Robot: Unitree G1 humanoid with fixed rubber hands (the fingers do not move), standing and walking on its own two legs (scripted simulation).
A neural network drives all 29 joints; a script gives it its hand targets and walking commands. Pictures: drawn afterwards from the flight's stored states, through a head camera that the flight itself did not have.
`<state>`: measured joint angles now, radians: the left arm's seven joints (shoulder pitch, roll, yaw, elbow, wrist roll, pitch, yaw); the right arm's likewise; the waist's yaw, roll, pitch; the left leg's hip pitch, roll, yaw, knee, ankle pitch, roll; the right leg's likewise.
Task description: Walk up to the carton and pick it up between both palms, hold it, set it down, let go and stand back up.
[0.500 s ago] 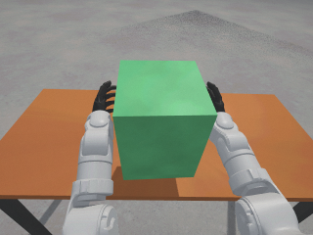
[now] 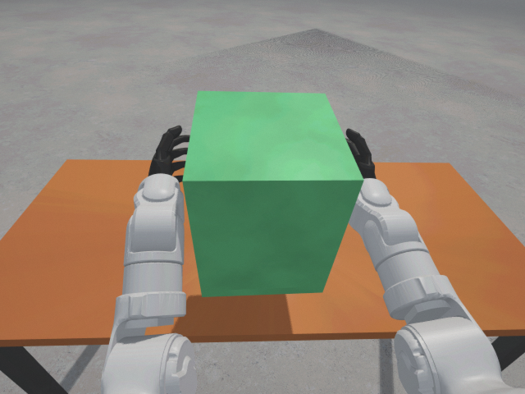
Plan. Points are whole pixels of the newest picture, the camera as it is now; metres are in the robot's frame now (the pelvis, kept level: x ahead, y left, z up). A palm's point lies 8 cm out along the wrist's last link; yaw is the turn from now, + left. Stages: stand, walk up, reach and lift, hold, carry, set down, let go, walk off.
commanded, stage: reach and lift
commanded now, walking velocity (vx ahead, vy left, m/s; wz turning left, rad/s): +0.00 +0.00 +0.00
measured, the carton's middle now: (262, 196) +0.39 +0.00 +0.16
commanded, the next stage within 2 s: hold in 0.62 s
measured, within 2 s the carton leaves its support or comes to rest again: neither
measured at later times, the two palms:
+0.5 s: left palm (166, 172) +0.37 +0.14 +0.22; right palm (364, 171) +0.37 -0.15 +0.21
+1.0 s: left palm (158, 167) +0.36 +0.15 +0.23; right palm (365, 162) +0.37 -0.14 +0.23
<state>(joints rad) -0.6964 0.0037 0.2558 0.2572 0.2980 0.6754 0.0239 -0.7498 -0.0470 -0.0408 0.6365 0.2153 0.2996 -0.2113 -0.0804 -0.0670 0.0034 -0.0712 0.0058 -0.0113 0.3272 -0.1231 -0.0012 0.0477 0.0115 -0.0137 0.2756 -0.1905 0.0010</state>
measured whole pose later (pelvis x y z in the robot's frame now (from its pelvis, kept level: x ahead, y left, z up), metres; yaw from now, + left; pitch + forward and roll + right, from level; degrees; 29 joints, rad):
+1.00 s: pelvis +0.00 -0.01 +0.00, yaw +0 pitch -8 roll -1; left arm -0.72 0.02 0.28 0.18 0.28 0.79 0.01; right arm -0.81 -0.09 0.04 0.59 0.31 0.42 -0.27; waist -0.08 -0.05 -0.02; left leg -0.06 0.02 -0.02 0.34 -0.13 -0.01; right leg 0.06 0.02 -0.02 0.28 -0.20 -0.01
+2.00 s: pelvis +0.00 -0.01 +0.00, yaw +0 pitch -8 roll -1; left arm -0.75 0.02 0.30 0.21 0.28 0.81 0.00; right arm -0.86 -0.11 0.03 0.60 0.33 0.47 -0.27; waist -0.08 -0.04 -0.04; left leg -0.07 0.02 -0.02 0.34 -0.13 -0.01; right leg 0.05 0.03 -0.02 0.28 -0.20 -0.01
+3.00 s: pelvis +0.00 -0.01 +0.00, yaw +1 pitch -8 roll -1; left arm -0.75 0.02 0.30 0.22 0.29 0.82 0.00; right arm -0.86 -0.10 0.03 0.61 0.32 0.48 -0.27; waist -0.09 -0.05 -0.04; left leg -0.07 0.02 -0.03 0.34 -0.14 -0.01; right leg 0.06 0.02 -0.03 0.28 -0.20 -0.01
